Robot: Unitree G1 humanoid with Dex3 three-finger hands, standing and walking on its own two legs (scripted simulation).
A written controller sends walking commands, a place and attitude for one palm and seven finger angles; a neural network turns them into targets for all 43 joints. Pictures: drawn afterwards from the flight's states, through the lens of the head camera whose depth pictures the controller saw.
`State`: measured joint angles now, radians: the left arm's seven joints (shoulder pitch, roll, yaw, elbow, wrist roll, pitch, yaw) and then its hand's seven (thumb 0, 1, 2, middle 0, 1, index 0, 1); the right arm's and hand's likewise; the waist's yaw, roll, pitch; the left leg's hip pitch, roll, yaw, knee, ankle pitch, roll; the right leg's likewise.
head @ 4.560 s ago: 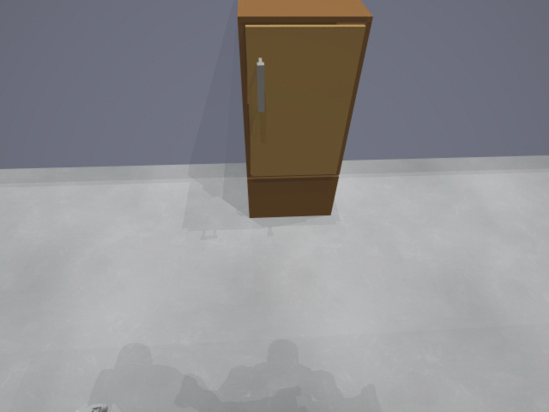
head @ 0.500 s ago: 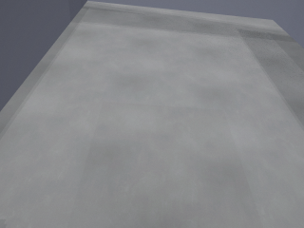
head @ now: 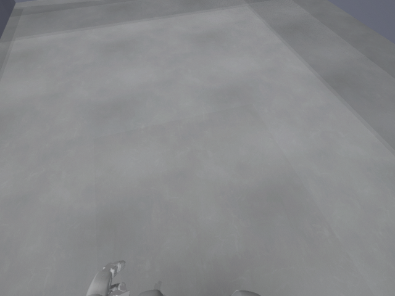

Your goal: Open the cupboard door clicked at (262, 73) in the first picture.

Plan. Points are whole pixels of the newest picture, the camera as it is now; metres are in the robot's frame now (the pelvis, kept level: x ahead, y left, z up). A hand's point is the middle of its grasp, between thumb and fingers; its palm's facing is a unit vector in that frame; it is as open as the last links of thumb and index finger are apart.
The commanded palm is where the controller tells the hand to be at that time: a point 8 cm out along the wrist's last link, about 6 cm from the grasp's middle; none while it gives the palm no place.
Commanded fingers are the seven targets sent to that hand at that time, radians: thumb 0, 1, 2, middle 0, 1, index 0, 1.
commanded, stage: turn to face it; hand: left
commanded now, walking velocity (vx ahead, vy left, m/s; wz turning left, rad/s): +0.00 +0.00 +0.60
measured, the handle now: out of the picture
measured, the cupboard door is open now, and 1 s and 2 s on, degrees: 0 0 0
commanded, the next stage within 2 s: none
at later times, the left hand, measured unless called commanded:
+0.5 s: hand out of the picture +0.03 +0.27 -0.16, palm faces +0.31 -0.91 -0.26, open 7.4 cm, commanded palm none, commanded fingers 0.00 0.90 0.90 -0.20 -0.30 -0.20 -0.30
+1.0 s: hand out of the picture +0.00 +0.16 -0.13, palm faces +0.55 -0.79 -0.27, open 7.4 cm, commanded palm none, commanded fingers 0.00 0.90 0.90 -0.20 -0.30 -0.20 -0.30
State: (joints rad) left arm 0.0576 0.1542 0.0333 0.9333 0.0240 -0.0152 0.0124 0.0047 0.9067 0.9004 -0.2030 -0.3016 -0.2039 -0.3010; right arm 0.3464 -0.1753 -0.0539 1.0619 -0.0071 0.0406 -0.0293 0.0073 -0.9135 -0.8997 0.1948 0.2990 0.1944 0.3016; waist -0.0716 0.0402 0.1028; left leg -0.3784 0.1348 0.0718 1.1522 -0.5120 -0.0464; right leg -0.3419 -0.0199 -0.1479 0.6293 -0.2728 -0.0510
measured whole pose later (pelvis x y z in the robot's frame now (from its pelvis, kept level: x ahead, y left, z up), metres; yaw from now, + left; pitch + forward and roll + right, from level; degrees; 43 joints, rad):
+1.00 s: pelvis +0.04 -0.04 +0.02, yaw +35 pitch -1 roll +3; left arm 0.23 0.16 0.02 0.88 0.03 0.01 0.02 0.01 0.90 0.90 -0.21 -0.30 -0.21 -0.30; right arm 0.18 -0.28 -0.11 0.93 -0.02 0.09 0.03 0.01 -0.91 -0.90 0.19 0.30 0.19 0.30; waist -0.02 0.03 0.06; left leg -0.50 0.03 0.00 1.13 -0.37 -0.08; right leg -0.21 -0.11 -0.16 0.51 -0.29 -0.01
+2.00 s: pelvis +0.03 -0.05 +0.01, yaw +72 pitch -1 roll +2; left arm 0.25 0.21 0.04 0.90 0.04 0.02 0.01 0.01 0.90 0.90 -0.21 -0.30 -0.21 -0.30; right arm 0.15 -0.26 -0.08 0.94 -0.01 0.08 0.03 0.01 -0.91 -0.90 0.19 0.30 0.19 0.30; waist 0.02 -0.01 0.09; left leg -0.36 0.04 0.08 0.80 -0.43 -0.06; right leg -0.21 -0.18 -0.28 0.57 -0.32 0.01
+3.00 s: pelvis +0.01 -0.08 +0.00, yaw +101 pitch -1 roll +1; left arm 0.30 0.24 0.06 0.99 0.02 0.05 0.02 0.01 0.90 0.90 -0.21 -0.30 -0.21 -0.30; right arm 0.15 -0.22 -0.05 0.96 -0.02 0.03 0.01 0.01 -0.91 -0.90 0.19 0.30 0.19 0.30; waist 0.04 -0.05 0.07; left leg -0.23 0.00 0.06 0.59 -0.33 0.02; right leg -0.33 -0.14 -0.11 0.79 -0.49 0.05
